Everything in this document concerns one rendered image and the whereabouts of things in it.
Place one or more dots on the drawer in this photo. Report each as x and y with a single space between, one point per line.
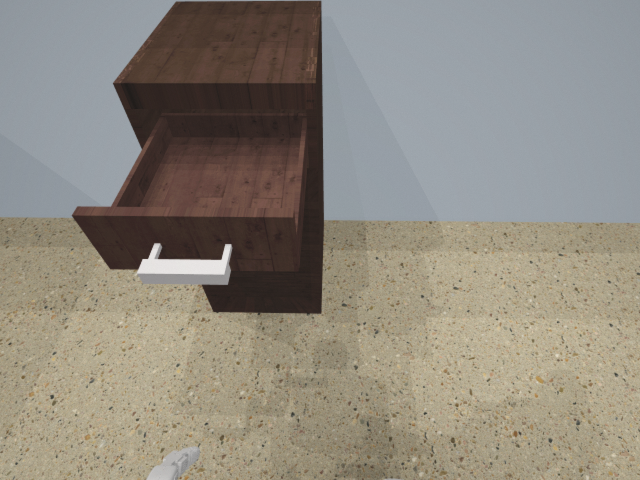
203 180

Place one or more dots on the robot left hand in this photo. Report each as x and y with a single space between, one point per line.
175 464

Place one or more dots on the handle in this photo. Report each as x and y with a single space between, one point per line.
180 271

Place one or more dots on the cabinet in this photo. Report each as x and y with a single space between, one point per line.
241 57

